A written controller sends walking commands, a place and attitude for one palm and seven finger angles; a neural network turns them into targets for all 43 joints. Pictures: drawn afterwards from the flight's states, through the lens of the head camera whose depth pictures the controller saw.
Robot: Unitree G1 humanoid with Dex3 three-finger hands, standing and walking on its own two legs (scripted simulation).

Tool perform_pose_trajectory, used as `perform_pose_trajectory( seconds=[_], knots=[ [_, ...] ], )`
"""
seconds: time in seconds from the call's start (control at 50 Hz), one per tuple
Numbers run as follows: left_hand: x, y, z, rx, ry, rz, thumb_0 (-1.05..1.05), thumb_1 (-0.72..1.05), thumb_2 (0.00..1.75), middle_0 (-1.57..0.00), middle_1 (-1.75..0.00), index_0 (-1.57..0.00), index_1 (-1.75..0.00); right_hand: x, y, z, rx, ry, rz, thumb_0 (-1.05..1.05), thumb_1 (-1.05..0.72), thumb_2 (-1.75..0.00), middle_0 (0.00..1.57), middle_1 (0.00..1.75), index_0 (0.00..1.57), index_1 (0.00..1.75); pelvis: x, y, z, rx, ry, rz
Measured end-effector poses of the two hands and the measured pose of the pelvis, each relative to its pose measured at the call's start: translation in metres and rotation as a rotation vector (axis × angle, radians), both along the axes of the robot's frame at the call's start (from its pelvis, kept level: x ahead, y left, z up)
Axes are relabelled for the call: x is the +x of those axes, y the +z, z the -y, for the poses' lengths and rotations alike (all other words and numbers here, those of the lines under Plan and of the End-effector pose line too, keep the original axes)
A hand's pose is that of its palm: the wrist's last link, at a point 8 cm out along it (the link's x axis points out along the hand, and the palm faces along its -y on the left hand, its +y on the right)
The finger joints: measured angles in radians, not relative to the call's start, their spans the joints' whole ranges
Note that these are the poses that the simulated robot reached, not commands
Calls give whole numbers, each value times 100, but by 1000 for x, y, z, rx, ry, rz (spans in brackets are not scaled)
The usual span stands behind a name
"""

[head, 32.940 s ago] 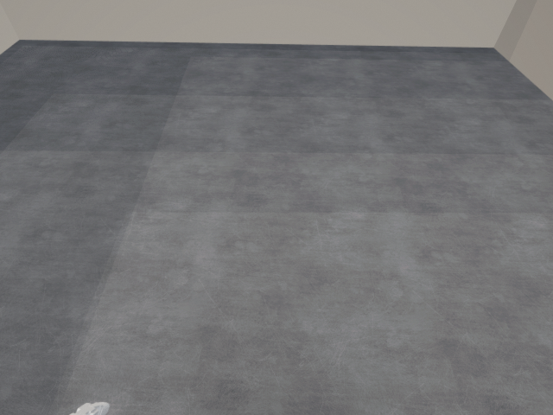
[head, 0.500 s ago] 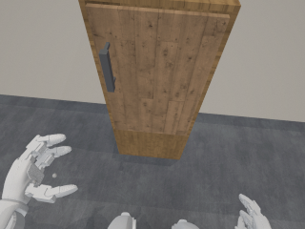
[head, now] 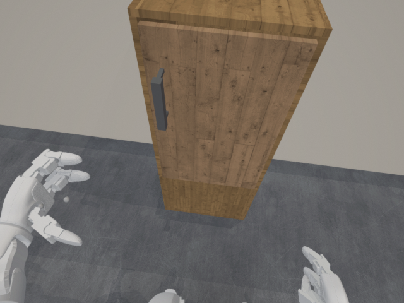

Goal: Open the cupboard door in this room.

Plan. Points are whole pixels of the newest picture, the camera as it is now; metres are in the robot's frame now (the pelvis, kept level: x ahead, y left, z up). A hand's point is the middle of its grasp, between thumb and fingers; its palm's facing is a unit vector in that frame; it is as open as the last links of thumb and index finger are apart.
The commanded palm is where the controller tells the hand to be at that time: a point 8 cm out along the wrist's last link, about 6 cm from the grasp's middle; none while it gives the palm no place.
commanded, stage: raise the hand with hooked fingers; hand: left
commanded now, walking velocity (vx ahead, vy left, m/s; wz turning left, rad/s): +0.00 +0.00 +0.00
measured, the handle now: (161, 100) +0.56 +0.14 +0.06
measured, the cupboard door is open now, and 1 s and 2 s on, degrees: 0 0 0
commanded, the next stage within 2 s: move the hooked fingers beside the handle in 0.60 s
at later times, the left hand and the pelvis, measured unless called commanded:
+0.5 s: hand (68, 187) +0.29 +0.27 +0.07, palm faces -0.04 -1.00 -0.04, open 14.0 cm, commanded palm +0.27 +0.32 +0.08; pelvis +0.00 +0.00 +0.01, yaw -1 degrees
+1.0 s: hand (84, 175) +0.32 +0.25 +0.07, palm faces -0.05 -1.00 -0.02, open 14.0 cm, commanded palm +0.30 +0.30 +0.08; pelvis +0.00 -0.01 +0.00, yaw +0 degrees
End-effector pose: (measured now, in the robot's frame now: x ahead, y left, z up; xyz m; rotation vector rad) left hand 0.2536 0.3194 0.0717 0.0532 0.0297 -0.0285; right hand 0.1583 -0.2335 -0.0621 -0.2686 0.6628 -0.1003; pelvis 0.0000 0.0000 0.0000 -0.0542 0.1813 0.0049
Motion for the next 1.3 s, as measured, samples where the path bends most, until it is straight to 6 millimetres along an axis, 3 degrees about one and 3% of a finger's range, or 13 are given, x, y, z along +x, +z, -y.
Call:
perform_pose_trajectory(
  seconds=[0.18,0.36,0.82,1.0,1.3],
  knots=[
    [20,10,-12,-14,-5,12,-1,-50,30,-30,-120,-30,-120,-18,1,14,-32,-46,-56,1,-90,-89,21,30,20,30,1,5,-1,2,-7,4],
    [23,2,-4,-22,-26,-14,-1,-50,30,-30,-120,-30,-120,-30,4,22,-42,-74,-76,1,-90,-89,21,30,20,30,2,6,-2,7,-17,-3],
    [20,5,4,-21,-10,8,-1,-50,30,-30,-120,-30,-120,-16,-1,20,-21,-43,-50,1,-90,-89,21,30,20,30,0,5,6,10,-5,1],
    [49,4,15,-29,-26,6,-1,-50,30,-30,-120,-30,-120,-24,-6,28,-35,-65,-90,1,-90,-89,21,30,20,30,-2,3,10,13,-4,-7],
    [92,5,23,-30,-28,10,-1,-50,30,-30,-120,-30,-120,-65,-19,41,-35,-150,-238,1,-91,-89,21,30,20,30,2,2,12,18,-26,-38]
  ],
)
